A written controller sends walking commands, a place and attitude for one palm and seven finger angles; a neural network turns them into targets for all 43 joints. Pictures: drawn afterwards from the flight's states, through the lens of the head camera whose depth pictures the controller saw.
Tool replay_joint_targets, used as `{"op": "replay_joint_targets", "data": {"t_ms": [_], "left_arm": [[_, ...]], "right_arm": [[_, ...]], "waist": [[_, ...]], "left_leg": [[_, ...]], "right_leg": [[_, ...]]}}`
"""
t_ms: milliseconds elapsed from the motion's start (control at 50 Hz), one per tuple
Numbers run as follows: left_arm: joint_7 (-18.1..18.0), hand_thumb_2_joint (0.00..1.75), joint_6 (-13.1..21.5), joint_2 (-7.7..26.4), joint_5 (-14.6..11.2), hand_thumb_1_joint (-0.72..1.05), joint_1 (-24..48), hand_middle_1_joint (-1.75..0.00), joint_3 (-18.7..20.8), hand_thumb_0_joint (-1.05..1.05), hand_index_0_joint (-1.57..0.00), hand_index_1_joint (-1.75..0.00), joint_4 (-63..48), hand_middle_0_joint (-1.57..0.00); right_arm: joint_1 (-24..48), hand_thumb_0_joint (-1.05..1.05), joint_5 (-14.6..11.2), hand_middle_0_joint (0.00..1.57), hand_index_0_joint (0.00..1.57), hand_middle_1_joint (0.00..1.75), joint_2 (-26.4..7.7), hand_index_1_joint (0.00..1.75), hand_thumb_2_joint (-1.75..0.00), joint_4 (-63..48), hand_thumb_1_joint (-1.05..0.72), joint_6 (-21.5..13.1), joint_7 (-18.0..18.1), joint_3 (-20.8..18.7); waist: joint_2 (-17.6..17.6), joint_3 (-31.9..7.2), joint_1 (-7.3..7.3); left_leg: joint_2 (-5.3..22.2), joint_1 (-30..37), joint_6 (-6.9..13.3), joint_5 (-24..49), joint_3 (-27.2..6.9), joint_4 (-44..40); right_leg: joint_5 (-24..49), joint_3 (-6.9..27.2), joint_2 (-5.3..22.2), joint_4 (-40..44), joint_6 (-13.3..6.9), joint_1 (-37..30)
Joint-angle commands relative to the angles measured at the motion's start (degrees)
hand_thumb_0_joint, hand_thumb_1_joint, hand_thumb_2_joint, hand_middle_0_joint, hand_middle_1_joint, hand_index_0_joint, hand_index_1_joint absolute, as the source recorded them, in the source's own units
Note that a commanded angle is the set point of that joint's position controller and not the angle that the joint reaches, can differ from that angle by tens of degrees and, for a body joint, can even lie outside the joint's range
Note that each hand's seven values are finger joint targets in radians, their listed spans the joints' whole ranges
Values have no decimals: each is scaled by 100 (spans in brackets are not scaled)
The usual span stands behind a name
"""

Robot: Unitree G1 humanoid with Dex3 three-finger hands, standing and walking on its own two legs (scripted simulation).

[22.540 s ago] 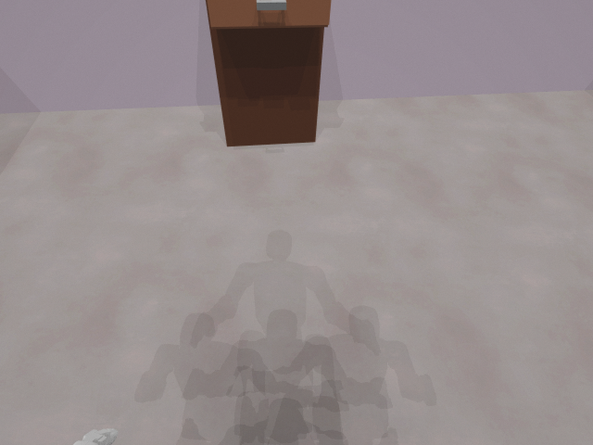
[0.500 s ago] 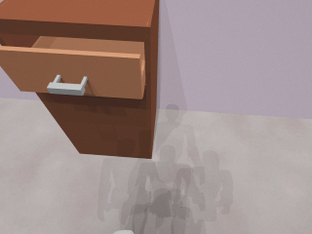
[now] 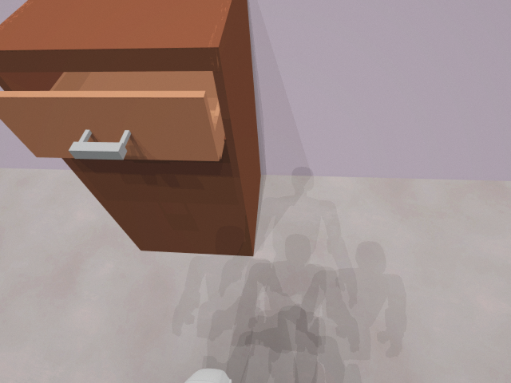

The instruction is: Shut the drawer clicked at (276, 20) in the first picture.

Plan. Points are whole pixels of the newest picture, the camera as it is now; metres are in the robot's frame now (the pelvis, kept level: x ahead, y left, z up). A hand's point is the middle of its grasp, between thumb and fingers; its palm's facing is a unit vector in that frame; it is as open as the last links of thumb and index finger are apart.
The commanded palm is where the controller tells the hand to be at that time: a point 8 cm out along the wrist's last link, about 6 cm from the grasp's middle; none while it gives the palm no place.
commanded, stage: come to a stop and stand still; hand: left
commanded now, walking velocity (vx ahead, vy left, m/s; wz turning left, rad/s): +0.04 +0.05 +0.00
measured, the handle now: (102, 142) +0.54 +0.37 +0.02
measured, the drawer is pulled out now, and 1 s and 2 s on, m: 0.08 0.08 0.08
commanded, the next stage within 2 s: look again from close up in 0.82 s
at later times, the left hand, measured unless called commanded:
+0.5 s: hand out of the picture -0.02 +0.23 -0.19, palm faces +0.03 -0.98 -0.17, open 7.4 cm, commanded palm none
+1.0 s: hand out of the picture +0.00 +0.23 -0.19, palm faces -0.01 -0.98 -0.20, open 7.3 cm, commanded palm none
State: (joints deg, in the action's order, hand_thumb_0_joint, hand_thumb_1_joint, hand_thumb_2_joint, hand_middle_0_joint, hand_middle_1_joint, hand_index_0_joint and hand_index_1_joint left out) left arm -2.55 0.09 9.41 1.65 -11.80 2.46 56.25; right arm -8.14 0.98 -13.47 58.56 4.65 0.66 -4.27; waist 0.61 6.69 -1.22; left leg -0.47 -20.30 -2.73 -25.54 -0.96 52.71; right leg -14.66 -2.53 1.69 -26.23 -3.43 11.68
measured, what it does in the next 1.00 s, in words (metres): steps on the spot: left foot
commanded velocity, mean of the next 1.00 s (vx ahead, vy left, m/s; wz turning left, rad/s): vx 0.00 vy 0.00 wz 0.00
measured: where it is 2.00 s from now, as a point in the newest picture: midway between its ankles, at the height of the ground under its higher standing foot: outside the picture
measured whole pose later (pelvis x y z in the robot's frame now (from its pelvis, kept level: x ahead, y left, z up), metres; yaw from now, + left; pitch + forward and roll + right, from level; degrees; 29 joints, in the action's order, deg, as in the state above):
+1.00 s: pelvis -0.01 +0.06 -0.01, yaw -2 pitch +0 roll -1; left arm -2.8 1.4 7.9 0.9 -15.3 -0.1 64.7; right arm -16.7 1.0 -7.7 62.6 -0.3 1.3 -0.6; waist 0.7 3.2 0.3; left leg 1.9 -10.0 -0.5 -18.1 2.4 28.3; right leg -13.9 -0.9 1.5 -27.0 1.4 12.9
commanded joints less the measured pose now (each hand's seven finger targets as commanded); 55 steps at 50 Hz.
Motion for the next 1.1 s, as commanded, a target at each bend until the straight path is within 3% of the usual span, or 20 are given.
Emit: {"op": "replay_joint_targets", "data": {"t_ms": [0,60,100,120,140,160,180,200,220,240,280,380,480,880,900,920,940,960,1000,1080], "left_arm": [[-35,90,21,1174,6,90,-593,-30,289,0,-20,-30,-2,-20],[8,90,10,1159,13,90,-445,-30,276,0,-20,-30,80,-20],[32,90,4,1080,-36,90,-286,-30,238,0,-20,-30,149,-20],[40,90,-6,967,-71,90,-178,-30,215,0,-20,-30,164,-20],[64,90,-34,778,-80,90,-190,-30,180,0,-20,-30,153,-20],[85,90,-58,562,-93,90,-263,-30,132,0,-20,-30,144,-20],[94,90,-58,453,-65,90,-323,-30,102,0,-20,-30,170,-20],[122,90,-62,474,-45,90,-268,-30,92,0,-20,-30,247,-20],[140,90,-81,549,-48,90,-179,-30,87,0,-20,-30,340,-20],[141,90,-79,584,-68,90,-206,-30,90,0,-20,-30,373,-20],[147,90,-37,610,-88,90,-327,-30,43,0,-20,-30,521,-20],[116,90,11,522,-99,90,-383,-30,-27,0,-20,-30,730,-20],[97,90,7,460,-100,90,-485,-30,-64,0,-20,-30,833,-20],[55,90,47,356,-108,90,-624,-30,-63,0,-20,-30,877,-20],[-191,90,201,543,-66,90,-1139,-30,-138,0,-20,-30,991,-20],[-135,90,269,759,-100,90,-844,-30,-106,0,-20,-30,713,-20],[-76,90,264,784,-105,90,-568,-30,-105,0,-20,-30,592,-20],[-36,90,230,634,-87,90,-537,-30,-137,0,-20,-30,542,-20],[-2,90,184,500,-80,90,-613,-30,-162,0,-20,-30,524,-20],[34,90,147,475,-98,90,-645,-30,-168,0,-20,-30,534,-20]], "right_arm": [[-94,0,-46,20,20,30,-137,30,-90,-318,-90,-168,-2,53],[-400,0,-51,20,20,30,-74,30,-90,-191,-90,-224,9,65],[-717,0,-41,20,20,30,-52,30,-90,-44,-90,-286,36,94],[-921,0,-37,20,20,30,-98,30,-90,61,-90,-338,51,102],[-1018,0,-19,20,20,30,-255,30,-90,106,-90,-373,57,85],[-908,0,45,20,20,30,-516,30,-90,65,-90,-394,75,96],[-688,0,75,20,20,30,-575,30,-90,-12,-90,-363,93,131],[-542,0,77,20,20,30,-460,30,-90,10,-90,-368,105,158],[-552,0,61,20,20,30,-368,30,-90,68,-90,-397,101,193],[-666,0,42,20,20,30,-284,30,-90,122,-90,-401,112,204],[-733,0,23,20,20,30,-219,30,-90,180,-90,-439,132,239],[-1030,0,-4,20,20,30,-103,30,-90,355,-90,-495,167,271],[-1161,0,-12,20,20,30,-42,30,-90,455,-90,-533,185,297],[-1425,0,-17,20,20,30,151,30,-90,606,-90,-562,215,289],[-658,0,-116,20,20,30,-172,30,-90,143,-90,-681,112,265],[-1114,0,-64,20,20,30,97,30,-90,8,-90,-634,84,281],[-1060,0,-12,20,20,30,104,30,-90,-13,-90,-570,34,313],[-1181,0,9,20,20,30,63,30,-90,-51,-90,-604,22,332],[-1272,0,9,20,20,30,-2,30,-90,-60,-90,-666,57,357],[-1234,0,1,20,20,30,-131,30,-90,-72,-90,-672,107,358]], "waist": [[-878,-815,-196],[-963,-748,-77],[-977,-690,103],[-765,-631,216],[-71,-630,190],[641,-489,95],[433,-307,-1],[161,-148,-30],[481,-93,3],[756,-129,16],[534,-388,4],[87,-432,73],[205,-248,58],[49,-274,96],[-93,-625,-150],[113,-1057,241],[-23,-734,173],[135,-684,207],[328,-524,170],[17,-408,144]], "left_leg": [[130,-258,31,-69,8,-813],[70,283,102,223,181,-1656],[61,992,146,934,274,-2574],[181,1475,197,1371,234,-3096],[680,1630,376,1596,-339,-3257],[1278,1163,647,1615,-855,-3449],[1405,419,741,747,-919,-3596],[1051,77,594,285,-644,-3588],[785,119,458,415,-421,-3585],[755,156,404,545,-349,-3605],[702,490,377,889,-223,-3469],[719,822,358,1528,-162,-3408],[746,791,368,1645,-160,-3540],[690,1091,378,2234,0,-3391],[754,948,229,2647,246,-2131],[421,913,244,1128,149,-2509],[406,716,286,886,149,-2606],[501,725,349,1173,56,-2728],[689,647,444,1889,-88,-2815],[703,723,464,2204,-38,-2823]], "right_leg": [[3249,1341,1597,620,-769,-1149],[2364,1242,1388,706,-646,-734],[1702,1068,1160,609,-389,-214],[1135,937,1004,500,-203,203],[145,624,579,261,26,581],[-412,306,263,146,182,573],[-585,87,167,265,249,252],[-339,148,147,443,242,47],[-105,237,241,431,192,-23],[-32,276,249,437,166,-108],[243,364,308,525,161,-190],[567,350,365,597,190,-211],[659,306,359,547,226,-224],[1121,330,383,480,201,-214],[3212,722,729,286,236,-299],[2235,918,861,159,99,-444],[1075,736,638,148,80,-168],[405,626,465,39,105,52],[587,442,309,-133,133,62],[896,406,294,-172,159,29]]}}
